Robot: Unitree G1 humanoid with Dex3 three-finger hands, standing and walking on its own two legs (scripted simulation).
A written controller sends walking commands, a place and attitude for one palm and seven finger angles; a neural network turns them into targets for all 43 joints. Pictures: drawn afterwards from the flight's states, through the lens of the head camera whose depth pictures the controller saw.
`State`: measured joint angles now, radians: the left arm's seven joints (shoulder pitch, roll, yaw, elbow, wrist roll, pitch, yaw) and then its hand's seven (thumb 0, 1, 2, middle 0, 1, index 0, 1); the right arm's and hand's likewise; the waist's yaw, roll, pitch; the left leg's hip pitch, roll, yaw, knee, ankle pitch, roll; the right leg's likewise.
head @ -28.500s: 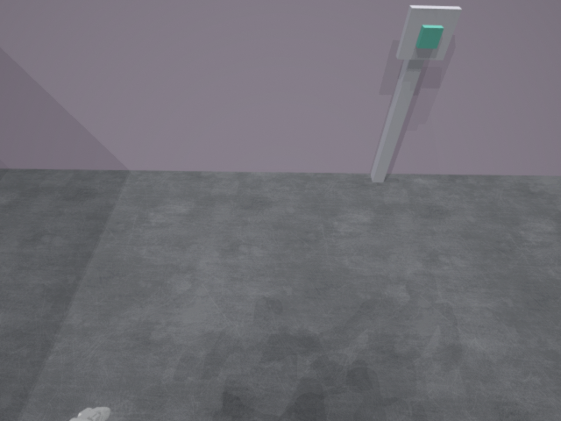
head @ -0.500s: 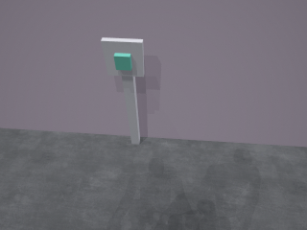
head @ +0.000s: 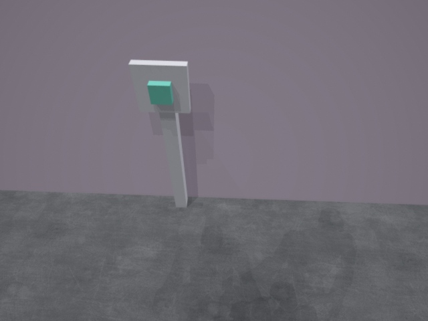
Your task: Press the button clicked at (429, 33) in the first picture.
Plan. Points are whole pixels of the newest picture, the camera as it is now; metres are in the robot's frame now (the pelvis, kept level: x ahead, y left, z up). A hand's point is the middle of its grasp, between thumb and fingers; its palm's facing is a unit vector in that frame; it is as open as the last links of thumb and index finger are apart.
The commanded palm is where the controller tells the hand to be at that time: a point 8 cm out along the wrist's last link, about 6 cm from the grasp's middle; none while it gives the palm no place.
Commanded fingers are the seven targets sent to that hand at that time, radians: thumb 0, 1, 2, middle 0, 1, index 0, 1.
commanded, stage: stand and wait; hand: left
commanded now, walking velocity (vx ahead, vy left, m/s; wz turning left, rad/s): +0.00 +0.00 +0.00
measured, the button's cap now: (161, 92) +0.78 +0.22 -0.01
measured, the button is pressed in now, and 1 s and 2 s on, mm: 0 0 0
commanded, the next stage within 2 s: none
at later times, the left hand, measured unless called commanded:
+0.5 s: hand out of the picture +0.03 +0.20 -0.17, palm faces +0.00 -0.97 -0.26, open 7.4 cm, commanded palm none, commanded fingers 0.00 0.90 0.90 -0.20 -0.30 -0.20 -0.30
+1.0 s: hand out of the picture +0.09 +0.21 -0.16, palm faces -0.02 -0.95 -0.31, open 7.4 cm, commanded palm none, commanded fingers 0.00 0.90 0.90 -0.20 -0.30 -0.20 -0.30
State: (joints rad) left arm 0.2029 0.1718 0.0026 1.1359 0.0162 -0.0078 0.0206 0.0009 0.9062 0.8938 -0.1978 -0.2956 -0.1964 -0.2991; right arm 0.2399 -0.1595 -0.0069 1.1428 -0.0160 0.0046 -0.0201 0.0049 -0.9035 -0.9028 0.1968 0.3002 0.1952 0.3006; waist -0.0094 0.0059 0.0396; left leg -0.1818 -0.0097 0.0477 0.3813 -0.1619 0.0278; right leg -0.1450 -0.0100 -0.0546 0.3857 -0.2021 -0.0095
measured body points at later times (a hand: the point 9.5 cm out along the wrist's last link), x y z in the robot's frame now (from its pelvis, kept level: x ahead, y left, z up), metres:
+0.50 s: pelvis +0.01 -0.01 +0.00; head +0.02 -0.01 +0.45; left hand +0.03 +0.25 -0.15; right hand +0.04 -0.26 -0.15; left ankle +0.03 +0.10 -0.74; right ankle +0.01 -0.11 -0.74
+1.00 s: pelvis +0.02 -0.02 +0.00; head +0.03 -0.02 +0.45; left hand +0.09 +0.26 -0.13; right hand +0.08 -0.29 -0.14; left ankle +0.03 +0.10 -0.74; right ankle +0.01 -0.11 -0.74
